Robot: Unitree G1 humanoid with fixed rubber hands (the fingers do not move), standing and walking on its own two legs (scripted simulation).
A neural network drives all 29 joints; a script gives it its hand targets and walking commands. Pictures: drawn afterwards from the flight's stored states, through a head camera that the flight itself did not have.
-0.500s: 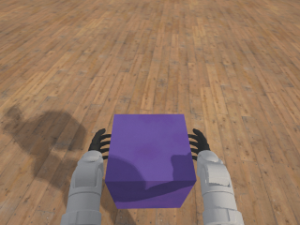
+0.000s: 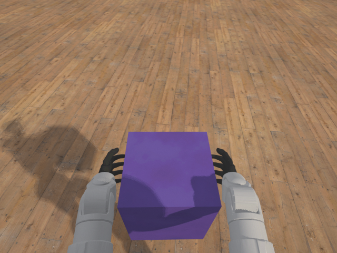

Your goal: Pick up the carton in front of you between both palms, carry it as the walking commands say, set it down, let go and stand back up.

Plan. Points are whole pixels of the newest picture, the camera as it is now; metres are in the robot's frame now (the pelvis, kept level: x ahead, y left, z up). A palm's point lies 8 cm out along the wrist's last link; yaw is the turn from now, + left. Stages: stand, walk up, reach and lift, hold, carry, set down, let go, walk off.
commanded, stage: hold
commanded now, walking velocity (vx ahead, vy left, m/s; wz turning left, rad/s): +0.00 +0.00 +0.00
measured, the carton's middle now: (167, 188) +0.30 +0.00 -0.04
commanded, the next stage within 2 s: set down in 0.52 s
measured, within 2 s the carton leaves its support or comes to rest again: neither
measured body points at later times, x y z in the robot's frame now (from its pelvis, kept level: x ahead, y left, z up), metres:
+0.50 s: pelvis -0.01 +0.00 +0.00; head -0.06 +0.01 +0.45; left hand +0.29 +0.15 +0.04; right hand +0.29 -0.15 +0.04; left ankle +0.03 +0.11 -0.74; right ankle +0.02 -0.11 -0.74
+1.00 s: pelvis -0.02 +0.00 -0.02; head +0.09 +0.01 +0.41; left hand +0.35 +0.16 -0.06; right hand +0.36 -0.14 -0.06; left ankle +0.03 +0.11 -0.74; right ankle +0.02 -0.11 -0.74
